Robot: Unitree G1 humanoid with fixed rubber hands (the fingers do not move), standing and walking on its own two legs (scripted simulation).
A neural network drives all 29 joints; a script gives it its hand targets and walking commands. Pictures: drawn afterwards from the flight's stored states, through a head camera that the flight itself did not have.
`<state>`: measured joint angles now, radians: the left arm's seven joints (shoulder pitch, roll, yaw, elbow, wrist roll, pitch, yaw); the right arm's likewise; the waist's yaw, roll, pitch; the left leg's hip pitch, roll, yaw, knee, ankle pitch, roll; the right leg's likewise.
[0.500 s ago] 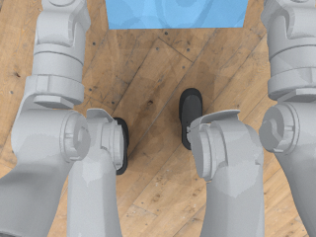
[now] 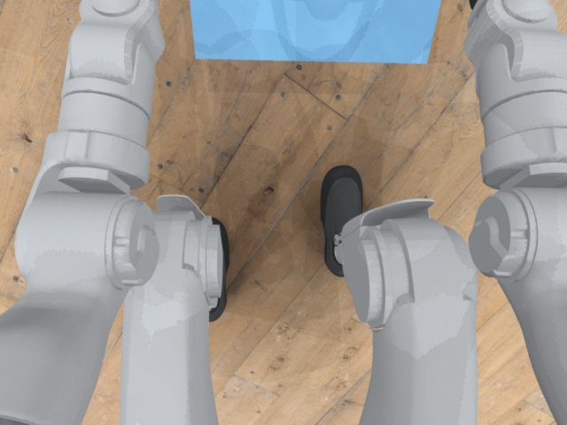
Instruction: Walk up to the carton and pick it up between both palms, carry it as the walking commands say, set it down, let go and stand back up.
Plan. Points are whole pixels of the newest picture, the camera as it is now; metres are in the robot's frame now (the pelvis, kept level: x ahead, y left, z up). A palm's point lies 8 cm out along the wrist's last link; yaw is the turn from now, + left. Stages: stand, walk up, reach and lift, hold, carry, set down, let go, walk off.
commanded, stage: set down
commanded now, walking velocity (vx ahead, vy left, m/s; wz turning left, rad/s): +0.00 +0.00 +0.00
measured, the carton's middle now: out of the picture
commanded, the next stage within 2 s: none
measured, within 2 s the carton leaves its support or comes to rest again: rests again in 0.94 s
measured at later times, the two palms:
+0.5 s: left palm out of the picture +0.55 +0.11 -0.21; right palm out of the picture +0.52 -0.24 -0.21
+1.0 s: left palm out of the picture +0.55 +0.12 -0.22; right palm out of the picture +0.53 -0.24 -0.21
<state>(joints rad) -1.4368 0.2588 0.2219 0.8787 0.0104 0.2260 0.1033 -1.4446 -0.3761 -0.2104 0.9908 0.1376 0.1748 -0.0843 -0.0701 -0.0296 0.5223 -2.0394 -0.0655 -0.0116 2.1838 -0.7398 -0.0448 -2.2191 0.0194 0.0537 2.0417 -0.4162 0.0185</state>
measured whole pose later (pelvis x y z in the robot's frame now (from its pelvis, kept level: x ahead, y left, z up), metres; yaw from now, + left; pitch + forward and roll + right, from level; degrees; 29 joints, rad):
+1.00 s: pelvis +0.01 +0.00 -0.01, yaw +1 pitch +35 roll +2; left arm -1.47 0.26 0.25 0.91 0.01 0.20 0.01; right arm -1.46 -0.41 -0.28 1.05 0.14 0.12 0.00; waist -0.07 -0.04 0.52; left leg -2.07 -0.08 -0.02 2.22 -0.76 -0.04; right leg -2.24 0.00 0.05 2.08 -0.45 0.02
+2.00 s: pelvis +0.00 +0.00 -0.02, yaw +1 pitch +34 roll +1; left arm -1.46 0.33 0.08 1.01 -0.07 0.11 0.09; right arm -1.47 -0.42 -0.28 1.20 0.14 0.02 -0.06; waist -0.07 -0.04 0.52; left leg -2.09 -0.09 -0.01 2.23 -0.72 -0.04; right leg -2.25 -0.01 0.05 2.09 -0.42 0.02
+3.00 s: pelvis -0.02 +0.00 +0.14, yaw +0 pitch +28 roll +2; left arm -1.44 0.42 0.15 0.64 -0.13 0.50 0.12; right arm -1.33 -0.45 -0.28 0.59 0.19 0.50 -0.09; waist -0.09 -0.02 0.53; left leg -1.63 -0.07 -0.02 1.70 -0.57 -0.04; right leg -1.75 -0.01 0.05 1.59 -0.33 0.02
